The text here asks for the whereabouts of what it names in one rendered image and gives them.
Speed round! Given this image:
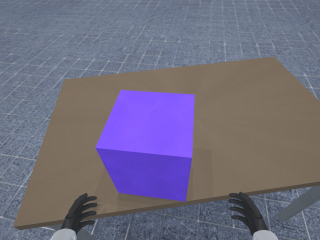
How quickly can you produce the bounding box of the left robot hand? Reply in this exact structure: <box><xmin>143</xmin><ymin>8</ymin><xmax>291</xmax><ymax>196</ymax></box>
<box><xmin>61</xmin><ymin>193</ymin><xmax>98</xmax><ymax>235</ymax></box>

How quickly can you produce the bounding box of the right robot forearm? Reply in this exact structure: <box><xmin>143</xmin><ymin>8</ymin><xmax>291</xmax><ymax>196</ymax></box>
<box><xmin>252</xmin><ymin>230</ymin><xmax>278</xmax><ymax>240</ymax></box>

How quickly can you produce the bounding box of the carton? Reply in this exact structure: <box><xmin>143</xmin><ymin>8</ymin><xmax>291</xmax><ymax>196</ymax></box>
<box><xmin>95</xmin><ymin>90</ymin><xmax>195</xmax><ymax>202</ymax></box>

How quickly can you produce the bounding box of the table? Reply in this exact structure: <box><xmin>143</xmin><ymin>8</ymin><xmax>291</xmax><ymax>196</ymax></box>
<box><xmin>13</xmin><ymin>56</ymin><xmax>320</xmax><ymax>240</ymax></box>

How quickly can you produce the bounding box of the right robot hand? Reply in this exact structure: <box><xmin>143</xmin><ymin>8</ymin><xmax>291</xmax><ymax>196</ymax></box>
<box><xmin>228</xmin><ymin>192</ymin><xmax>268</xmax><ymax>236</ymax></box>

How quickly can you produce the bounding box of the left robot forearm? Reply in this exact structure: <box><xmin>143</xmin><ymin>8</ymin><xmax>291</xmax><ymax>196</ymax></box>
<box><xmin>50</xmin><ymin>228</ymin><xmax>77</xmax><ymax>240</ymax></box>

